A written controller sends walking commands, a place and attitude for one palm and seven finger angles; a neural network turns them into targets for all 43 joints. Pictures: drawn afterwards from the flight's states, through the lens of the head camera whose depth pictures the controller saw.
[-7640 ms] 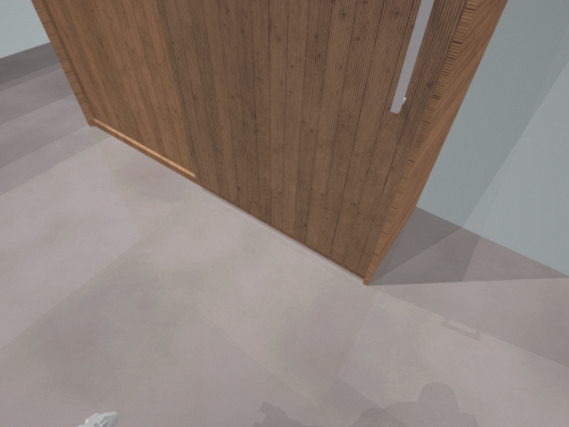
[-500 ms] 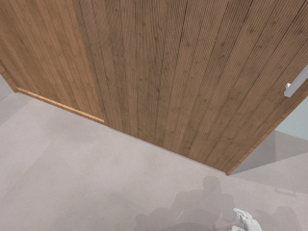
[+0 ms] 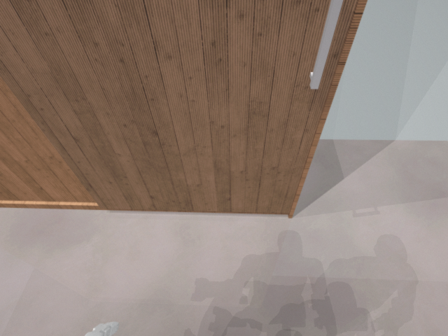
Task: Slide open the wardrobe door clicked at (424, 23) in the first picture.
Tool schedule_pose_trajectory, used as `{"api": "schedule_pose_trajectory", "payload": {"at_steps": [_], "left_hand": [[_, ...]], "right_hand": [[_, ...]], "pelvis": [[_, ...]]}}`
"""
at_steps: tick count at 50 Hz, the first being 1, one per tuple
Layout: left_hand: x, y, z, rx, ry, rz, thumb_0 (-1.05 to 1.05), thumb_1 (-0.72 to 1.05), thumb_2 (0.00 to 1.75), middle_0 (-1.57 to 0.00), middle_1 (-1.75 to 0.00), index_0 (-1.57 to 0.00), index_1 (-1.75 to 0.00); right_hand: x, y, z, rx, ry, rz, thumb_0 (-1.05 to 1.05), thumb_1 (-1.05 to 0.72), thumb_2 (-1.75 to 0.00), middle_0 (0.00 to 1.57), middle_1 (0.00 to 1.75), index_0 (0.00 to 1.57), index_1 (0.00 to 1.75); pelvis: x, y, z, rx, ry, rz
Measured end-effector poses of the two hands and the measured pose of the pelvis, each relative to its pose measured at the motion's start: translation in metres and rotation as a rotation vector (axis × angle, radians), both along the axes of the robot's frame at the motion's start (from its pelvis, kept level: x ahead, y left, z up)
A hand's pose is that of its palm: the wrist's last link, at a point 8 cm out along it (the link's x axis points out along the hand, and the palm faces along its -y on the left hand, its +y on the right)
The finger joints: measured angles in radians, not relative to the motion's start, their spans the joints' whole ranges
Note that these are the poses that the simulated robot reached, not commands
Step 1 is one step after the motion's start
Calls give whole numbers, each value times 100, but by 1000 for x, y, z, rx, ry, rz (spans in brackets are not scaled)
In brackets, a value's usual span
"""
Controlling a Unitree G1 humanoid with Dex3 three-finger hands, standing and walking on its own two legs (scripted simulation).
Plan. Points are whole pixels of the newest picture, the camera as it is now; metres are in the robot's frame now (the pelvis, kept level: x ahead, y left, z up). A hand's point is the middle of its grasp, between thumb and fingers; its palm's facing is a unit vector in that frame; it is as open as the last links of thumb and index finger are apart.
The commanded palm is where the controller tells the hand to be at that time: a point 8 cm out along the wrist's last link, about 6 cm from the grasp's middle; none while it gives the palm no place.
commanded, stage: take the last steps up to it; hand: right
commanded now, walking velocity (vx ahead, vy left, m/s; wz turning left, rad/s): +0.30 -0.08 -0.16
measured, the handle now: (324, 36) +0.71 -0.22 +0.17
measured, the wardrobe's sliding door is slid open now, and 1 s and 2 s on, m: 0.00 0.00 0.00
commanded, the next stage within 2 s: come to a stop and stand still in 0.76 s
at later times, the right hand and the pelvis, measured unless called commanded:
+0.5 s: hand (322, 322) +0.18 -0.18 -0.15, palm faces +0.07 +0.97 -0.23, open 7.4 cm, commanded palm none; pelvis +0.09 +0.01 +0.00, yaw -4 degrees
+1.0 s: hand out of the picture +0.14 -0.21 -0.18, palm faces +0.22 +0.96 -0.15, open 7.4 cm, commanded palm none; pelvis +0.23 -0.06 +0.00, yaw -5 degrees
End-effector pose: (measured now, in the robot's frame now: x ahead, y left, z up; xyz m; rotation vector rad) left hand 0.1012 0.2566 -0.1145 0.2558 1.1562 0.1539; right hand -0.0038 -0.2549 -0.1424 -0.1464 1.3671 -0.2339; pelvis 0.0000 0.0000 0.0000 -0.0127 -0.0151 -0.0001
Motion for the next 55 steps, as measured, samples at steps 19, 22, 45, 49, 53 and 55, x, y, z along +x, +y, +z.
{"api": "schedule_pose_trajectory", "payload": {"at_steps": [19, 22, 45, 49, 53, 55], "left_hand": [[-66, -35, -15, -86, 225, 88, 0, 91, 90, -20, -30, -21, -30], [-77, -28, -28, -111, 305, 116, 0, 91, 90, -20, -30, -21, -30], [203, -72, -9, -75, 60, -110, 1, 92, 90, -19, -30, -20, -30], [241, -104, -7, -54, -3, -134, 0, 91, 90, -19, -30, -20, -30], [254, -128, 1, -67, -33, -111, 0, 91, 90, -19, -30, -20, -30], [253, -132, 4, -75, -41, -86, 0, 91, 90, -20, -30, -20, -30]], "right_hand": [[110, -2, 30, 6, -149, 50, 1, -91, -90, 20, 30, 20, 30], [146, 13, 30, -5, -202, 77, 1, -91, -90, 20, 30, 20, 30], [110, 24, 5, 113, 127, -187, 1, -91, -90, 20, 30, 20, 30], [122, 4, -9, 127, 185, -190, 1, -91, -90, 20, 30, 20, 30], [151, -16, -6, 114, 170, -138, 1, -91, -90, 20, 30, 20, 30], [169, -27, -3, 99, 136, -115, 1, -91, -90, 20, 30, 20, 30]], "pelvis": [[58, -10, 15, -8, 3, -49], [78, 2, 6, -18, 0, -45], [209, -39, 8, 36, 6, -115], [226, -59, 1, 19, -5, -99], [230, -68, 9, 30, -16, -82], [228, -69, 11, 38, -17, -82]]}}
